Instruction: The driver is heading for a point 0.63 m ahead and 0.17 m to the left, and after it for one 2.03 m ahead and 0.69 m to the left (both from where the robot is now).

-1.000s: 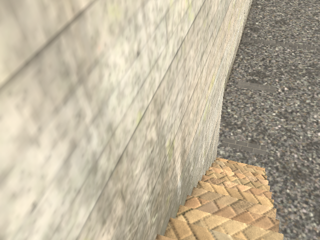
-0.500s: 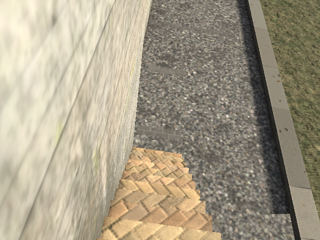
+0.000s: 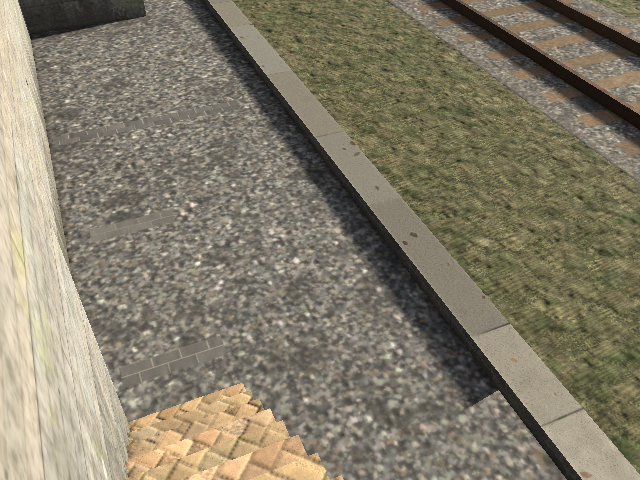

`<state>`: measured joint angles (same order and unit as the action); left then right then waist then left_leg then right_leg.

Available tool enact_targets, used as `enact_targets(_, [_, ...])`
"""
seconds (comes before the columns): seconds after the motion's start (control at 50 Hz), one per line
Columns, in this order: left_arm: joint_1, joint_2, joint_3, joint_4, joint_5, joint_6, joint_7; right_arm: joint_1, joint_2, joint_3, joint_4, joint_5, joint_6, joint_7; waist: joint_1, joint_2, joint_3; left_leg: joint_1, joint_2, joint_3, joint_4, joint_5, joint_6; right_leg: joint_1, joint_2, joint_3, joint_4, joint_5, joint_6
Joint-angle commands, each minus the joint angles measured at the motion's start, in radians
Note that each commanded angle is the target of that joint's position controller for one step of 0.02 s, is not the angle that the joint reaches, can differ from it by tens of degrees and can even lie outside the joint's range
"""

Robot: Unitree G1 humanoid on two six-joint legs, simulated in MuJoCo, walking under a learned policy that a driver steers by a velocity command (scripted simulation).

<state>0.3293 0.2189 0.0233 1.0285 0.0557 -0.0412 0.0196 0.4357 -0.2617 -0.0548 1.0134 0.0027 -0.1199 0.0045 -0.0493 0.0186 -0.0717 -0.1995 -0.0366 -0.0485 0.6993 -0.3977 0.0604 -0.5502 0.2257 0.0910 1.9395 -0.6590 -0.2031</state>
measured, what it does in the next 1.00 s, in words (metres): goes down, turning left: right foot 0.22 m lower, then left foot 0.20 m lower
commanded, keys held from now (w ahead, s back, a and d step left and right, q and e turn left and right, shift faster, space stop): w+q+shift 0.58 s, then q+shift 0.18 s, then e+shift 0.24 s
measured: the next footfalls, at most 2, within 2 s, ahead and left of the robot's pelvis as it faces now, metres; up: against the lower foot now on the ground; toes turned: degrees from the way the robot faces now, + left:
right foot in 0.22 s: +0.25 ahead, -0.07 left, -0.22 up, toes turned +1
left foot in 0.50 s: +0.37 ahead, +0.12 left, -0.42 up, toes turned +16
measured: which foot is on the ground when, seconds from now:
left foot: down 0.00-0.20, up 0.22-0.48, down 0.50-0.78, up 0.80-1.00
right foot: up 0.00-0.20, down 0.22-0.50, up 0.52-0.78, down 0.80-1.00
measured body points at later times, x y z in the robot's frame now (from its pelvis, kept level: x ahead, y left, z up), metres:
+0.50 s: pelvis +0.36 +0.05 -0.39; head +0.33 +0.06 +0.06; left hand +0.33 +0.29 -0.55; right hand +0.45 -0.22 -0.51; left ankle +0.40 +0.12 -1.07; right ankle +0.25 -0.07 -0.89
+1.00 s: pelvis +0.61 +0.18 -0.67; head +0.59 +0.20 -0.22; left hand +0.37 +0.31 -0.82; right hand +0.90 +0.07 -0.76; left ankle +0.61 +0.31 -1.33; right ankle +0.70 +0.05 -1.36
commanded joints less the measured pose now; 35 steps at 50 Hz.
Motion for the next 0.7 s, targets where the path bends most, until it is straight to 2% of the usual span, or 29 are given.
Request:
enact_targets(0.02, [-0.211, 0.007, -0.016, -0.094, 0.064, -0.015, 0.012, 0.317, 0.06, 0.048, 0.126, 0.017, -0.041, 0.022, -0.008, -0.111, 0.322, 0.146, 0.227, -0.397, 0.045, 0.446, 0.16, -0.768, -0.147, 0.133, -0.241, 0.188, 0.023])
enact_targets(0.04, [-0.183, -0.02, -0.038, -0.183, 0.022, -0.031, -0.004, 0.045, 0.047, 0.053, 0.039, -0.007, -0.036, -0.027, 0.178, 0.047, 0.319, -0.429, 0.249, -0.494, 0.039, 0.193, 0.208, -0.3, -0.215, 0.032, -0.75, 0.593, 0.103])
enact_targets(0.06, [-0.12, -0.014, -0.031, -0.131, 0.017, -0.027, -0.014, -0.033, 0.014, 0.052, 0.025, 0.007, -0.028, -0.046, 0.191, 0.062, 0.27, -0.793, 0.252, -0.506, 0.016, 0.142, 0.236, 0.139, -0.189, -0.045, -0.635, 0.867, 0.147])
enact_targets(0.08, [-0.138, -0.014, -0.034, -0.101, 0.014, -0.02, -0.014, 0.004, -0.047, 0.031, 0.038, 0.03, -0.056, -0.052, 0.158, 0.069, 0.232, -0.78, 0.19, -0.462, 0.145, 0.048, 0.209, 0.179, -0.178, -0.071, -0.58, 0.935, 0.162])
enact_targets(0.1, [-0.137, 0.031, -0.032, -0.103, -0.009, -0.032, -0.022, -0.041, -0.022, 0.036, 0.002, 0.038, -0.063, -0.047, 0.178, -0.041, 0.238, -0.881, 0.063, -0.324, 0.267, -0.048, 0.18, 0.281, -0.139, -0.156, -0.761, 1.044, 0.18])
enact_targets(0.12, [-0.123, 0.009, -0.047, -0.099, -0.001, -0.039, -0.029, 0.005, -0.002, 0.032, 0.013, 0.054, -0.071, -0.051, 0.16, -0.1, 0.217, -0.965, -0.03, -0.207, 0.336, -0.13, 0.138, 0.536, -0.111, -0.26, -0.986, 1.337, 0.209])
enact_targets(0.16, [-0.16, 0.003, -0.048, -0.143, -0.056, -0.014, -0.019, 0.053, -0.056, 0.014, 0.02, 0.042, -0.02, -0.057, 0.042, 0.114, 0.195, -0.782, 0.018, -0.206, 0.442, 0.054, 0.163, 0.63, -0.166, -0.213, -1.282, 1.116, 0.218])
enact_targets(0.18, [0.032, 0.036, -0.014, -0.072, -0.005, 0.0, -0.016, 0.022, -0.073, 0.003, 0.033, 0.049, 0.007, -0.048, 0.111, 0.129, 0.17, -0.943, 0.041, -0.247, 0.779, 0.12, 0.167, 0.884, -0.202, -0.135, -1.198, 1.108, 0.177])
enact_targets(0.2, [0.232, 0.116, 0.018, -0.027, -0.009, -0.003, -0.015, -0.093, -0.129, -0.009, 0.012, 0.031, 0.022, -0.038, 0.278, 0.013, 0.091, -0.946, 0.0, -0.177, 1.19, 0.037, 0.134, 0.979, -0.303, 0.003, -1.291, 1.01, 0.092])
enact_targets(0.22, [0.265, 0.176, 0.032, -0.036, -0.032, -0.014, -0.028, -0.145, -0.144, -0.035, 0.004, 0.017, 0.034, -0.044, 0.316, -0.032, 0.084, -0.933, -0.127, -0.11, 1.496, -0.289, 0.13, 0.905, -0.44, 0.104, -1.329, 1.069, 0.054])
enact_targets(0.24, [0.153, 0.15, 0.009, -0.062, -0.021, -0.048, -0.057, 0.177, -0.059, -0.022, 0.013, 0.037, 0.031, -0.057, 0.041, -0.099, -0.015, -1.001, 0.002, -0.147, 1.275, -0.178, 0.14, 0.985, -0.6, 0.179, -1.148, 1.266, 0.119])
enact_targets(0.26, [0.112, 0.108, 0.016, -0.032, -0.032, -0.067, -0.063, 0.236, -0.009, -0.013, 0.078, -0.009, 0.045, -0.069, 0.023, -0.177, -0.027, -0.99, 0.043, -0.184, 1.194, -0.046, 0.14, 0.857, -0.629, 0.199, -1.143, 1.064, 0.103])
enact_targets(0.3, [-0.087, -0.02, -0.031, -0.077, -0.028, -0.09, -0.052, 0.128, 0.033, -0.011, 0.056, -0.053, 0.085, -0.061, -0.08, 0.035, 0.159, -0.697, 0.045, -0.13, 0.779, 0.199, 0.066, 0.213, -0.514, 0.026, -1.284, 0.636, 0.131])
enact_targets(0.32, [-0.242, 0.037, -0.015, -0.132, -0.018, -0.097, -0.028, 0.011, 0.034, -0.015, -0.068, -0.085, 0.08, -0.073, -0.122, -0.141, 0.225, -0.579, 0.123, -0.156, 0.545, 0.325, 0.03, -0.046, -0.673, 0.173, -1.214, 0.726, 0.075])
enact_targets(0.34, [-0.153, 0.041, 0.002, -0.09, 0.002, -0.104, -0.026, 0.092, -0.032, -0.035, 0.009, -0.12, 0.099, -0.072, -0.119, -0.015, 0.197, -0.42, 0.085, -0.05, 0.633, 0.457, 0.003, -0.131, -0.622, 0.144, -1.093, 0.798, 0.07])
enact_targets(0.38, [-0.145, 0.002, -0.006, -0.075, -0.021, -0.137, -0.015, 0.036, 0.04, -0.025, -0.041, -0.053, 0.085, -0.047, -0.125, 0.022, 0.191, -0.333, 0.067, 0.012, 0.323, 0.881, 0.021, -0.225, -0.492, -0.086, -0.964, 0.393, 0.149])
enact_targets(0.4, [-0.132, 0.035, -0.004, -0.055, -0.03, -0.149, -0.011, 0.06, 0.068, -0.017, -0.034, -0.02, 0.084, -0.028, -0.142, -0.015, 0.167, -0.146, 0.064, 0.027, 0.237, 1.057, 0.022, -0.28, -0.477, -0.152, -0.99, 0.279, 0.155])
enact_targets(0.42, [-0.171, 0.07, 0.003, -0.074, -0.032, -0.15, -0.011, 0.048, 0.056, -0.015, -0.047, -0.004, 0.085, -0.025, -0.133, -0.074, 0.192, -0.1, 0.089, 0.052, 0.14, 1.033, 0.047, -0.249, -0.511, -0.127, -0.941, 0.358, 0.144])
enact_targets(0.46, [-0.282, 0.149, 0.027, -0.029, -0.042, -0.135, -0.005, 0.309, -0.032, -0.051, 0.003, -0.014, 0.114, -0.028, -0.256, -0.282, 0.06, -0.017, 0.107, 0.112, 0.402, 0.96, 0.122, -0.108, -0.587, -0.079, -0.705, 0.618, 0.15])
enact_targets(0.5, [-0.354, 0.132, 0.03, -0.068, -0.017, -0.118, -0.027, 0.572, -0.215, -0.125, 0.072, -0.031, 0.151, -0.026, -0.373, -0.111, 0.089, 0.304, 0.074, 0.058, 0.327, 0.538, 0.236, -0.289, -0.442, -0.23, -0.1, 0.872, 0.235])
enact_targets(0.52, [-0.381, 0.077, 0.02, -0.132, -0.014, -0.073, -0.006, 0.476, -0.196, -0.1, 0.022, 0.027, 0.138, -0.002, -0.389, 0.231, 0.286, 0.148, 0.083, -0.014, 0.042, 0.7, 0.296, -0.415, -0.219, -0.294, 0.333, 0.409, 0.267])
enact_targets(0.54, [-0.367, -0.027, -0.033, -0.256, 0.019, -0.053, 0.011, 0.42, -0.137, -0.044, 0.072, 0.065, 0.125, -0.019, -0.193, 0.504, 0.377, 0.135, 0.088, -0.264, 0.036, 1.076, 0.214, -0.7, -0.159, -0.241, 0.125, -0.137, 0.238])
enact_targets(0.56, [-0.389, 0.001, -0.039, -0.272, 0.051, -0.044, 0.003, 0.443, -0.047, -0.017, 0.063, 0.065, 0.104, -0.034, -0.178, 0.285, 0.366, 0.129, 0.118, -0.423, 0.069, 0.995, 0.219, -0.785, -0.206, -0.111, -0.006, -0.261, 0.225])
enact_targets(0.58, [-0.295, 0.079, -0.007, -0.184, 0.04, -0.031, 0.005, 0.36, 0.002, -0.003, 0.047, 0.036, 0.091, -0.043, -0.079, -0.102, 0.242, 0.088, 0.102, -0.371, 0.103, 0.746, 0.159, -0.607, -0.238, -0.029, -0.292, 0.168, 0.219])
enact_targets(0.6, [-0.129, 0.084, 0.0, -0.147, 0.028, -0.038, 0.006, 0.333, -0.118, -0.027, 0.029, 0.023, 0.087, -0.072, 0.006, 0.019, 0.226, 0.031, 0.144, -0.466, 0.146, 0.887, 0.194, -0.543, -0.237, -0.039, -0.412, 0.227, 0.232])
enact_targets(0.62, [-0.199, 0.076, -0.014, -0.225, 0.008, -0.045, 0.013, 0.139, -0.074, -0.002, -0.036, 0.019, 0.08, -0.105, 0.072, -0.041, 0.206, -0.297, 0.091, -0.489, 0.092, 0.738, 0.223, -0.268, -0.183, -0.077, -0.806, 0.54, 0.294])
enact_targets(0.64, [-0.115, 0.031, -0.019, -0.119, 0.008, -0.044, 0.012, 0.086, -0.085, 0.005, -0.039, 0.006, 0.078, -0.111, 0.084, -0.018, 0.123, -0.469, 0.103, -0.52, 0.098, 0.681, 0.221, 0.058, -0.155, -0.08, -0.671, 0.772, 0.298])
enact_targets(0.66, [-0.087, 0.091, -0.003, -0.105, -0.007, -0.06, 0.012, 0.05, -0.078, 0.001, -0.038, 0.027, 0.059, -0.125, 0.107, -0.063, 0.074, -0.435, 0.033, -0.47, 0.287, 0.402, 0.179, 0.05, -0.153, -0.033, -0.808, 1.032, 0.284])
enact_targets(0.7, [-0.083, -0.015, -0.049, -0.179, -0.009, -0.07, -0.018, -0.049, -0.017, 0.021, -0.06, 0.059, 0.038, -0.129, 0.119, -0.085, 0.078, -0.605, -0.124, -0.241, 0.37, 0.109, 0.105, 0.409, -0.131, -0.083, -1.247, 1.44, 0.256])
